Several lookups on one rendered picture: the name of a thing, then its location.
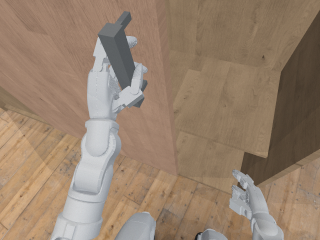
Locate robot right thigh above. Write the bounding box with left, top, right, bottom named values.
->
left=197, top=230, right=228, bottom=240

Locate robot right forearm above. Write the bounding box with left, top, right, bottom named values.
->
left=250, top=212, right=284, bottom=240

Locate handle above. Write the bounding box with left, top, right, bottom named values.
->
left=97, top=11, right=148, bottom=108

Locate wardrobe door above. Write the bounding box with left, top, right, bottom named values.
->
left=0, top=86, right=38, bottom=116
left=0, top=0, right=179, bottom=176

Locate robot left forearm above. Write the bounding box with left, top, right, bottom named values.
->
left=50, top=118, right=122, bottom=240

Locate robot left hand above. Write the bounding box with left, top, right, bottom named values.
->
left=87, top=36, right=148, bottom=121

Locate robot thigh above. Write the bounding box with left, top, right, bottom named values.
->
left=114, top=212, right=156, bottom=240
left=197, top=230, right=228, bottom=240

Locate robot right hand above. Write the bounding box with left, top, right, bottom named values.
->
left=229, top=169, right=269, bottom=222

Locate robot left thigh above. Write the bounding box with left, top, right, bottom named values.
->
left=114, top=212, right=156, bottom=240

